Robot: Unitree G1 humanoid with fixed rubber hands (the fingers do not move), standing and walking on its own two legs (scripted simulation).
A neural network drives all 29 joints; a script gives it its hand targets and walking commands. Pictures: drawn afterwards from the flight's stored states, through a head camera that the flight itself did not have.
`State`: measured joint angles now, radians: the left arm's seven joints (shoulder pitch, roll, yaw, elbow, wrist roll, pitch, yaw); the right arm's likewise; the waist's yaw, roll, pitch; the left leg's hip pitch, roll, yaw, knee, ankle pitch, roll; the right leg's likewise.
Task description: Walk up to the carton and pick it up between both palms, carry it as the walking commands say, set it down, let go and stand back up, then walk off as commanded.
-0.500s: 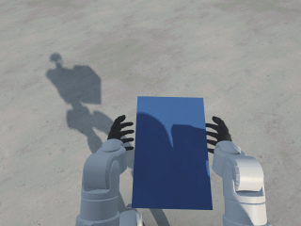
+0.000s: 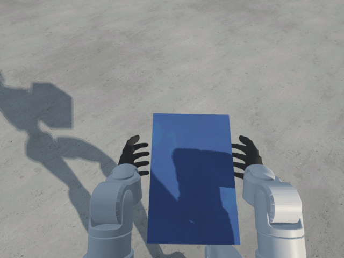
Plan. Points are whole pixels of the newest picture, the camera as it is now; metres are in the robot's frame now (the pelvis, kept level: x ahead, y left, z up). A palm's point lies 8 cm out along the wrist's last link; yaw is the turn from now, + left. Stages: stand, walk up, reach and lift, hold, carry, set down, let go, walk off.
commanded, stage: carry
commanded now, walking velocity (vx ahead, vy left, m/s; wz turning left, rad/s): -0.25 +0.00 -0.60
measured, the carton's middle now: (187, 178) +0.31 +0.02 +0.00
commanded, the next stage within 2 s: none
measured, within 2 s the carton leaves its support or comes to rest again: neither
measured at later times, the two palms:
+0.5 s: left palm (212, 256) +0.13 -0.02 +0.09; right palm out of the picture +0.03 -0.25 +0.08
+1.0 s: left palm out of the picture -0.07 -0.04 +0.09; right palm out of the picture -0.21 -0.24 +0.08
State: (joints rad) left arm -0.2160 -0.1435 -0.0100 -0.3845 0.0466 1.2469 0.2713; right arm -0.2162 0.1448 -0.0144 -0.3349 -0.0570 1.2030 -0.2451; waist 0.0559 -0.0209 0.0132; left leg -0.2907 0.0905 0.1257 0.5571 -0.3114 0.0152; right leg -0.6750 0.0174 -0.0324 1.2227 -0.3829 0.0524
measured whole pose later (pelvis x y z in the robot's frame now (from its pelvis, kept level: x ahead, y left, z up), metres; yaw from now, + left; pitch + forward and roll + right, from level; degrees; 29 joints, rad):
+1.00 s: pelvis -0.37 +0.03 -0.02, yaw -38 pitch +3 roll -2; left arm -0.28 -0.16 -0.01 -0.33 0.07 1.23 0.26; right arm -0.25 0.15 -0.04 -0.33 -0.09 1.21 -0.26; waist 0.05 0.06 -0.01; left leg -0.52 0.21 0.16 0.76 -0.36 -0.05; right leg -0.34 0.00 -0.09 0.58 -0.30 0.02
